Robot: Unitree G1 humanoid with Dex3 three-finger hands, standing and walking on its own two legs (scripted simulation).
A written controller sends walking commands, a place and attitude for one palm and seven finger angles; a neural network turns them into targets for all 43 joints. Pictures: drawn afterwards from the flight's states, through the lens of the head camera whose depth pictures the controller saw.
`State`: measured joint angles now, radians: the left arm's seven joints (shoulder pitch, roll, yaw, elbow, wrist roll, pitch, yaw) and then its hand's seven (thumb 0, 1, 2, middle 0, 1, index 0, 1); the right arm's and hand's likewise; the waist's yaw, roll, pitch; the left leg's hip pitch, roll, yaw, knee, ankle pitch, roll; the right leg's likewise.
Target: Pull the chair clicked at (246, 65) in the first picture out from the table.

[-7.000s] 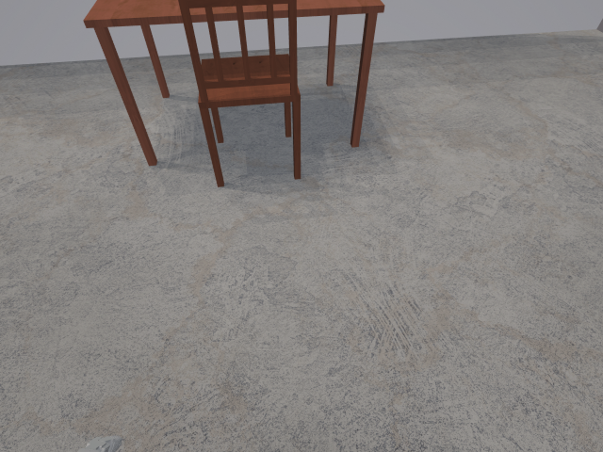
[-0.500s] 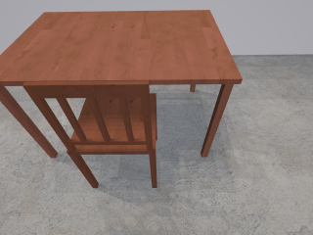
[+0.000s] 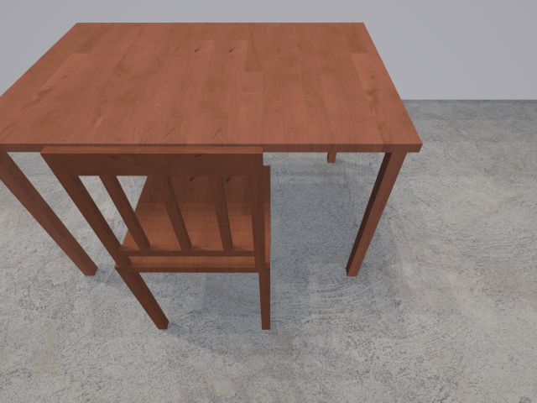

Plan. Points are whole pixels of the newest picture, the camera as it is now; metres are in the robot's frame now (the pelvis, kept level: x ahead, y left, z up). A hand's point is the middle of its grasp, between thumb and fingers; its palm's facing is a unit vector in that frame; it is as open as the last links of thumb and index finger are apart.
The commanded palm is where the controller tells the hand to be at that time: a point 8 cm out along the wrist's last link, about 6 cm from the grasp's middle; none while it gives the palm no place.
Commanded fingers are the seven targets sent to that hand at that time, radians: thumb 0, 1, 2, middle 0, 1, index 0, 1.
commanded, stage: look again from close up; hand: left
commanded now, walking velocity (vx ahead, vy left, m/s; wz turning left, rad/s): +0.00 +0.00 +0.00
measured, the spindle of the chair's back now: (175, 215) +0.50 +0.25 -0.09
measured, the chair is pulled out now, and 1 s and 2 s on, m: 0.00 0.00 0.00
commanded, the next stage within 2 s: shuffle to correct the standing spot in 0.50 s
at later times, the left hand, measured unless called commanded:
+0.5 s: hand out of the picture +0.01 +0.16 -0.17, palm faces +0.03 -0.98 -0.19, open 7.4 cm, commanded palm none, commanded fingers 0.00 0.90 0.90 -0.20 -0.30 -0.20 -0.30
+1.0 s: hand out of the picture +0.01 +0.19 -0.19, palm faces +0.06 -0.98 -0.18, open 7.4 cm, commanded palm none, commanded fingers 0.00 0.90 0.90 -0.20 -0.30 -0.20 -0.30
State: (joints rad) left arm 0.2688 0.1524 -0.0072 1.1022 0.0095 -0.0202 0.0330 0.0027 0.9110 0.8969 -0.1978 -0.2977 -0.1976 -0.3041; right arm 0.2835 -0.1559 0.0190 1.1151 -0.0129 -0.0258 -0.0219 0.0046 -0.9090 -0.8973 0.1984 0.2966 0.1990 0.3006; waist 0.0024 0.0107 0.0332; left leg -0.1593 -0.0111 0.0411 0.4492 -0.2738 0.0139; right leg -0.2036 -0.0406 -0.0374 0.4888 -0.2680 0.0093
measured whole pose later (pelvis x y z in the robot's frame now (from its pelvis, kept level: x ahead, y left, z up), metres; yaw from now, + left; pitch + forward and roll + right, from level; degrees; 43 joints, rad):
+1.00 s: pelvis +0.05 +0.02 -0.01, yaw +0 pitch -1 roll +0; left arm 0.35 0.15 0.03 1.12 0.02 0.01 0.04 0.00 0.90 0.90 -0.20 -0.30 -0.20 -0.30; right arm 0.34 -0.13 0.01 1.12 -0.02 -0.04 -0.04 0.00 -0.91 -0.90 0.20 0.30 0.20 0.30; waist 0.02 -0.03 0.03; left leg -0.12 -0.03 0.07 0.50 -0.38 0.05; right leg -0.25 -0.05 -0.05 0.72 -0.48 -0.02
